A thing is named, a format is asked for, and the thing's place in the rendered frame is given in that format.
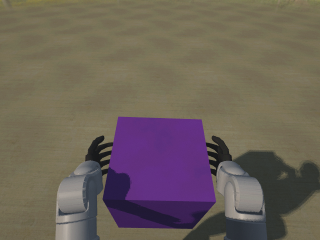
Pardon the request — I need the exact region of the robot right hand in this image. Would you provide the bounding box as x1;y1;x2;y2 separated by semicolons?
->
206;135;232;176

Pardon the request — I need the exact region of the robot left hand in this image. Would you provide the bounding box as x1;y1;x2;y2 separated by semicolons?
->
85;135;113;175

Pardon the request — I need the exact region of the robot right forearm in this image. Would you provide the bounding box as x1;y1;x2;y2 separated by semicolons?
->
216;160;268;240

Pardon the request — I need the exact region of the carton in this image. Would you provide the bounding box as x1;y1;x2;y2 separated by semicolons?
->
102;116;216;229

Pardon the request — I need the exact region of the robot left forearm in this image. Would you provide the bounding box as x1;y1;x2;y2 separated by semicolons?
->
55;160;104;240

